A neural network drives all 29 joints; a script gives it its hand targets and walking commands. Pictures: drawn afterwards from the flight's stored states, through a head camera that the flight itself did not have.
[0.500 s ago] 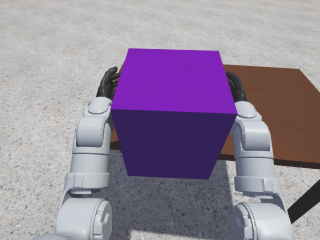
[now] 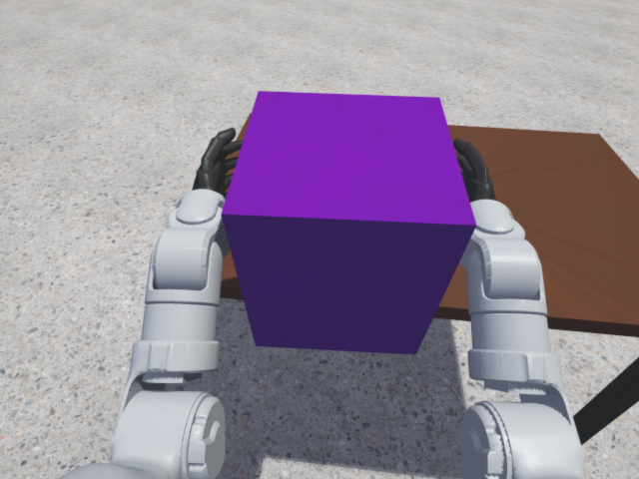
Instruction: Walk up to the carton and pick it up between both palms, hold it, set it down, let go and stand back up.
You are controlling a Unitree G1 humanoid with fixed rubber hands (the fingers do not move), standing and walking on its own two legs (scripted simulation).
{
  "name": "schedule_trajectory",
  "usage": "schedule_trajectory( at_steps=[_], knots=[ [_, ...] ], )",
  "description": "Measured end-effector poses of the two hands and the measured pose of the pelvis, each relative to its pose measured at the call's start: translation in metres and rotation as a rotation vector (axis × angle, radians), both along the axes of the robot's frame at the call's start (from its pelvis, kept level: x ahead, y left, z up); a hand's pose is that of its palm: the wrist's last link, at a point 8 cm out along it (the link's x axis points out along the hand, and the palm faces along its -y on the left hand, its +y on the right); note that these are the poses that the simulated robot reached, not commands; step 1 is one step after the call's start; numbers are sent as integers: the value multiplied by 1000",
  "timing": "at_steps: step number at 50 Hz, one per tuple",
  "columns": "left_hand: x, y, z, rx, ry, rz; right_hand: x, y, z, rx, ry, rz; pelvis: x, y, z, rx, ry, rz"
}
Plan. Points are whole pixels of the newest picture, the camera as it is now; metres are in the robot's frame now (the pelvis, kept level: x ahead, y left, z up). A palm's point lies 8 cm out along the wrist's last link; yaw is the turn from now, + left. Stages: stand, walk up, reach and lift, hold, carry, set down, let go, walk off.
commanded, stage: hold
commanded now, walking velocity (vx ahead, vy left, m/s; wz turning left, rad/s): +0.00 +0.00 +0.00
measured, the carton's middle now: (341, 230) +0.36 +0.00 +0.16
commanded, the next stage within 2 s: set down in 0.96 s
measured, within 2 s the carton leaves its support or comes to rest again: neither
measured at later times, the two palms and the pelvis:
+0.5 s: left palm (212, 195) +0.36 +0.15 +0.20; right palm (472, 206) +0.37 -0.15 +0.20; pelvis +0.00 +0.00 +0.00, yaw +0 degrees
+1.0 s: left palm (212, 198) +0.36 +0.16 +0.20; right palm (470, 209) +0.37 -0.15 +0.20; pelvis +0.00 +0.00 +0.00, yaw +0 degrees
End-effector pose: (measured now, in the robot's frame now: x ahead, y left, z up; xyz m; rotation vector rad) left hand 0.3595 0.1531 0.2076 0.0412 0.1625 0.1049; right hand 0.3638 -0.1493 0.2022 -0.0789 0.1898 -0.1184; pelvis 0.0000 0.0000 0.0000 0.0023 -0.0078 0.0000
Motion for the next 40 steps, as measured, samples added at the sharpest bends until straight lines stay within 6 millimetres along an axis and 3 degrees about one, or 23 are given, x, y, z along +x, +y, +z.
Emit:
schedule_trajectory(
  at_steps=[40],
  knots=[
    [1, 3, -7, -5, 14, 3, 2, 3, -7, 0, 14, 2, 3, 1, 0, 0, 11, 5]
  ],
)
